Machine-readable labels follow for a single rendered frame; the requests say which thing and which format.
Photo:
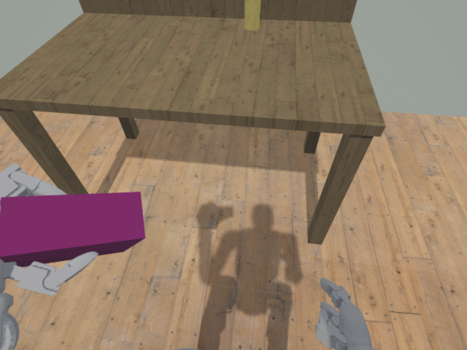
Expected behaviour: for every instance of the sponge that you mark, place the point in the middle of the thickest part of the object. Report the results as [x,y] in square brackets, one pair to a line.
[54,228]

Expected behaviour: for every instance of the table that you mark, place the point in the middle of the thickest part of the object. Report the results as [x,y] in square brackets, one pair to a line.
[193,61]

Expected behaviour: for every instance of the robot left hand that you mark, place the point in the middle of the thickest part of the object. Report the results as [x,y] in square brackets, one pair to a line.
[38,277]

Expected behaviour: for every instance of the left robot forearm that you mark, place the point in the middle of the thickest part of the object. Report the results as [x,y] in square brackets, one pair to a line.
[9,329]

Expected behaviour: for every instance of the robot right hand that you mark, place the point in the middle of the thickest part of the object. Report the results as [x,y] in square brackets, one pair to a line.
[348,327]

